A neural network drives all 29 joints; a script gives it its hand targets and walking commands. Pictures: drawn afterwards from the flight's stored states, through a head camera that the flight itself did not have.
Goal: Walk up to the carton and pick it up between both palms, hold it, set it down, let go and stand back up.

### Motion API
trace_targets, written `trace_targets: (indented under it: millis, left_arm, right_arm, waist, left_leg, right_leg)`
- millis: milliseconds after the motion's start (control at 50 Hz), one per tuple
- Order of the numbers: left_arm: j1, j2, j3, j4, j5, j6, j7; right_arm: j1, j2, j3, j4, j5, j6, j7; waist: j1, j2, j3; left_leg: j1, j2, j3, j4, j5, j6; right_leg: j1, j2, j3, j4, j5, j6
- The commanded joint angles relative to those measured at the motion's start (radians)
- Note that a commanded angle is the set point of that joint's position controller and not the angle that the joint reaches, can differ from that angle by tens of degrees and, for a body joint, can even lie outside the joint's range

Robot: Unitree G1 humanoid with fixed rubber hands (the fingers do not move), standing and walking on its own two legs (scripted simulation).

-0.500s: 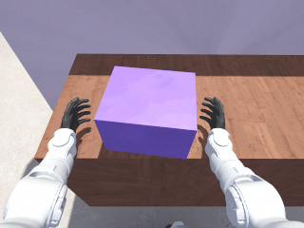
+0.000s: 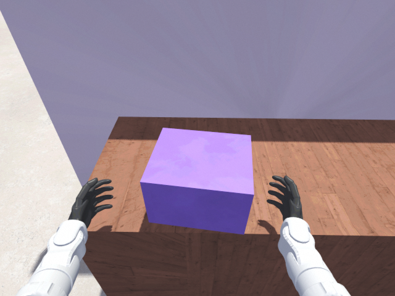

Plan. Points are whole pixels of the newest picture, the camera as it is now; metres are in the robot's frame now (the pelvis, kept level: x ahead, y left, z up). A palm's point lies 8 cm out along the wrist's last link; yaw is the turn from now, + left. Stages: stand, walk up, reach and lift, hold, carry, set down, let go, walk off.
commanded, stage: set down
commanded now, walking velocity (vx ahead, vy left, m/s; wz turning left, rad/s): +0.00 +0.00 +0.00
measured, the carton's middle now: (200, 177) +0.45 -0.04 -0.01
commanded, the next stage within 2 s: none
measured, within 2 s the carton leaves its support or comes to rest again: neither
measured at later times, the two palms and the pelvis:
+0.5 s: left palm (83, 247) +0.26 +0.21 +0.01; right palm (299, 240) +0.24 -0.22 +0.02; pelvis +0.06 +0.00 +0.02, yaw +0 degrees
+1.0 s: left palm (79, 263) +0.23 +0.22 +0.00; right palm (302, 251) +0.22 -0.22 +0.01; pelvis +0.06 +0.01 +0.02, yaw +0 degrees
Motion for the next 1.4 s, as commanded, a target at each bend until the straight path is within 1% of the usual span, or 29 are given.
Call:
trace_targets:
  millis: [0, 40, 60, 80, 140, 160, 180, 200, 260, 320, 380, 400, 440, 480, 560, 660, 760, 840, 860, 880, 960, 980, 1020, 1040, 1080, 1120, 1200, 1320, 1380]
  left_arm:
    - [-0.091, 0.164, 0.077, -0.295, 0.018, 0.005, -0.019]
    - [-0.063, 0.169, 0.076, -0.401, 0.01, 0.003, -0.01]
    - [0.098, 0.144, 0.111, -0.47, 0.053, 0.019, -0.014]
    - [-0.029, 0.181, 0.106, -0.498, 0.037, 0.032, -0.013]
    - [0.16, 0.171, 0.131, -0.593, 0.06, 0.06, -0.007]
    - [0.072, 0.181, 0.107, -0.604, 0.021, 0.063, -0.003]
    - [0.244, 0.145, 0.122, -0.644, 0.031, 0.073, -0.005]
    - [0.155, 0.169, 0.087, -0.685, 0.007, 0.07, 0.004]
    - [0.407, 0.153, 0.141, -0.748, 0.049, 0.123, -0.006]
    - [0.419, 0.15, 0.135, -0.903, 0.076, 0.123, 0.026]
    - [0.53, 0.108, 0.15, -0.833, 0.117, 0.173, 0.035]
    - [0.563, 0.115, 0.157, -0.933, 0.105, 0.163, 0.038]
    - [0.614, 0.09, 0.126, -0.954, 0.128, 0.161, 0.065]
    - [0.647, 0.121, 0.157, -0.996, 0.12, 0.153, 0.059]
    - [0.709, 0.117, 0.164, -1.032, 0.14, 0.126, 0.06]
    - [0.754, 0.096, 0.173, -0.972, 0.16, 0.106, 0.057]
    - [0.683, 0.1, 0.17, -0.895, 0.168, 0.126, 0.048]
    - [0.635, 0.105, 0.161, -0.836, 0.157, 0.169, 0.039]
    - [0.62, 0.102, 0.162, -0.879, 0.171, 0.173, 0.048]
    - [0.617, 0.084, 0.16, -0.812, 0.175, 0.197, 0.047]
    - [0.588, 0.055, 0.149, -0.835, 0.199, 0.224, 0.063]
    - [0.596, 0.073, 0.15, -0.819, 0.182, 0.227, 0.059]
    - [0.588, 0.063, 0.141, -0.79, 0.186, 0.246, 0.068]
    - [0.575, 0.09, 0.147, -0.869, 0.171, 0.231, 0.071]
    - [0.59, 0.055, 0.148, -0.794, 0.206, 0.253, 0.075]
    - [0.577, 0.049, 0.161, -0.805, 0.226, 0.258, 0.083]
    - [0.6, 0.067, 0.165, -0.833, 0.202, 0.259, 0.087]
    - [0.626, 0.031, 0.175, -0.757, 0.251, 0.282, 0.091]
    - [0.638, 0.042, 0.192, -0.772, 0.238, 0.276, 0.088]
  right_arm:
    - [0.005, -0.026, 0.035, -0.34, -0.015, 0.021, 0.001]
    - [0.014, -0.038, 0.008, -0.407, -0.027, 0.025, 0.003]
    - [0.179, -0.005, 0.044, -0.454, -0.018, 0.004, 0.009]
    - [0.074, -0.039, -0.004, -0.431, -0.029, 0.032, 0.003]
    - [0.244, -0.041, 0.012, -0.562, -0.037, 0.038, 0.013]
    - [0.157, -0.053, -0.028, -0.594, -0.053, 0.054, 0.009]
    - [0.293, -0.022, 0.026, -0.652, -0.038, 0.048, 0.017]
    - [0.225, -0.036, -0.019, -0.686, -0.044, 0.071, 0.015]
    - [0.501, -0.008, 0.033, -0.727, -0.057, 0.083, 0.016]
    - [0.5, -0.05, -0.015, -0.808, -0.053, 0.088, 0.035]
    - [0.585, -0.078, -0.012, -0.74, -0.077, 0.123, 0.056]
    - [0.6, -0.065, -0.016, -0.828, -0.069, 0.112, 0.059]
    - [0.603, -0.107, -0.045, -0.819, -0.064, 0.093, 0.087]
    - [0.67, -0.09, -0.024, -0.863, -0.073, 0.068, 0.078]
    - [0.743, -0.095, -0.007, -0.876, -0.063, 0.025, 0.09]
    - [0.772, -0.111, -0.008, -0.824, -0.074, -0.011, 0.103]
    - [0.724, -0.085, -0.013, -0.764, -0.097, 0.015, 0.104]
    - [0.679, -0.069, -0.005, -0.744, -0.115, 0.053, 0.096]
    - [0.665, -0.074, -0.012, -0.763, -0.12, 0.059, 0.099]
    - [0.636, -0.091, -0.008, -0.755, -0.132, 0.071, 0.103]
    - [0.612, -0.097, -0.036, -0.705, -0.137, 0.11, 0.122]
    - [0.617, -0.078, -0.034, -0.727, -0.142, 0.116, 0.116]
    - [0.604, -0.096, -0.052, -0.716, -0.165, 0.118, 0.124]
    - [0.61, -0.088, -0.054, -0.777, -0.152, 0.111, 0.123]
    - [0.627, -0.102, -0.063, -0.661, -0.17, 0.126, 0.133]
    - [0.599, -0.103, -0.057, -0.68, -0.171, 0.12, 0.142]
    - [0.612, -0.096, -0.056, -0.744, -0.174, 0.095, 0.141]
    - [0.62, -0.128, -0.058, -0.63, -0.187, 0.095, 0.158]
    - [0.641, -0.112, -0.035, -0.66, -0.188, 0.072, 0.155]
  waist:
    - [0.016, -0.061, -0.072]
    - [0.022, -0.043, -0.074]
    - [0.066, -0.042, -0.071]
    - [0.022, -0.016, -0.063]
    - [0.056, -0.026, 0.021]
    - [0.02, -0.058, 0.013]
    - [0.064, -0.073, 0.027]
    - [0.029, -0.047, 0.023]
    - [0.065, -0.086, 0.077]
    - [0.066, 0.005, 0.026]
    - [0.073, 0.007, 0.113]
    - [0.074, -0.008, 0.051]
    - [0.082, 0.043, 0.035]
    - [0.088, -0.016, -0.005]
    - [0.084, 0.015, -0.019]
    - [0.077, 0.003, 0.004]
    - [0.083, 0.037, 0.081]
    - [0.078, -0.008, 0.119]
    - [0.086, 0.038, 0.124]
    - [0.085, -0.005, 0.118]
    - [0.093, 0.068, 0.172]
    - [0.086, 0.024, 0.174]
    - [0.078, 0.003, 0.155]
    - [0.096, 0.023, 0.138]
    - [0.087, 0.056, 0.17]
    - [0.089, 0.083, 0.137]
    - [0.113, 0.011, 0.088]
    - [0.12, 0.061, 0.12]
    - [0.117, 0.007, 0.091]
  left_leg:
    - [-0.144, -0.019, 0.056, -0.317, -0.12, 0.032]
    - [-0.145, -0.006, 0.045, -0.33, -0.136, 0.018]
    - [-0.075, 0.001, 0.05, -0.35, -0.085, 0.015]
    - [-0.09, -0.011, 0.066, -0.335, -0.096, -0.004]
    - [-0.048, 0.006, 0.068, -0.37, -0.075, -0.003]
    - [-0.097, 0.005, 0.063, -0.368, -0.125, 0.001]
    - [-0.066, 0.01, 0.068, -0.376, -0.055, 0.003]
    - [-0.059, -0.005, 0.084, -0.362, -0.061, -0.006]
    - [0.054, -0.012, 0.102, -0.365, 0.054, -0.016]
    - [0.045, -0.005, 0.09, -0.361, 0.142, -0.036]
    - [0.084, -0.009, 0.086, -0.368, 0.136, -0.037]
    - [0.074, -0.01, 0.085, -0.36, 0.189, -0.038]
    - [0.089, -0.006, 0.074, -0.352, 0.279, -0.059]
    - [0.127, -0.014, 0.089, -0.325, 0.355, -0.042]
    - [0.158, -0.018, 0.083, -0.298, 0.48, -0.057]
    - [0.178, -0.02, 0.08, -0.294, 0.492, -0.053]
    - [0.116, -0.016, 0.088, -0.337, 0.323, -0.041]
    - [0.066, -0.008, 0.095, -0.361, 0.217, -0.015]
    - [0.059, -0.006, 0.095, -0.375, 0.195, -0.02]
    - [0.067, -0.009, 0.097, -0.369, 0.165, -0.012]
    - [0.037, 0.009, 0.087, -0.402, 0.107, -0.027]
    - [0.009, 0.007, 0.092, -0.396, 0.091, -0.015]
    - [0.03, 0.009, 0.096, -0.408, 0.085, -0.007]
    - [0.015, 0.007, 0.102, -0.403, 0.108, -0.01]
    - [0.014, 0.008, 0.097, -0.406, 0.115, -0.012]
    - [0.008, 0.008, 0.096, -0.402, 0.101, -0.018]
    - [0.046, 0.003, 0.108, -0.388, 0.162, -0.009]
    - [0.074, 0.002, 0.118, -0.379, 0.219, -0.018]
    - [0.125, -0.005, 0.116, -0.357, 0.303, -0.016]
  right_leg:
    - [0.428, 0.05, 0.015, -0.122, -0.103, -0.013]
    - [0.422, 0.05, 0.006, -0.112, -0.087, -0.006]
    - [0.476, 0.057, 0.014, -0.125, -0.017, -0.012]
    - [0.422, 0.041, 0.025, -0.158, -0.092, -0.012]
    - [0.429, 0.048, 0.035, -0.184, -0.054, -0.021]
    - [0.412, 0.046, 0.029, -0.187, -0.116, -0.019]
    - [0.446, 0.046, 0.038, -0.187, -0.058, -0.026]
    - [0.387, 0.033, 0.046, -0.206, -0.094, -0.029]
    - [0.415, 0.018, 0.067, -0.256, -0.043, -0.028]
    - [0.407, 0.029, 0.055, -0.227, 0.034, -0.039]
    - [0.365, 0.026, 0.056, -0.256, 0.001, -0.047]
    - [0.404, 0.036, 0.056, -0.236, 0.049, -0.044]
    - [0.397, 0.053, 0.033, -0.214, 0.105, -0.056]
    - [0.442, 0.05, 0.053, -0.222, 0.175, -0.037]
    - [0.441, 0.044, 0.052, -0.21, 0.281, -0.037]
    - [0.425, 0.041, 0.048, -0.23, 0.288, -0.042]
    - [0.417, 0.024, 0.061, -0.232, 0.154, -0.053]
    - [0.414, 0.018, 0.066, -0.24, 0.071, -0.05]
    - [0.429, 0.018, 0.066, -0.238, 0.049, -0.055]
    - [0.4, 0.017, 0.059, -0.235, 0.018, -0.052]
    - [0.411, 0.029, 0.055, -0.233, -0.037, -0.075]
    - [0.414, 0.017, 0.058, -0.235, -0.046, -0.069]
    - [0.423, 0.025, 0.053, -0.232, -0.044, -0.062]
    - [0.429, 0.016, 0.053, -0.219, -0.017, -0.058]
    - [0.429, 0.022, 0.05, -0.22, -0.014, -0.066]
    - [0.443, 0.027, 0.043, -0.209, -0.025, -0.075]
    - [0.455, 0.018, 0.048, -0.211, 0.037, -0.053]
    - [0.417, 0.025, 0.034, -0.211, 0.067, -0.062]
    - [0.401, 0.022, 0.034, -0.223, 0.136, -0.044]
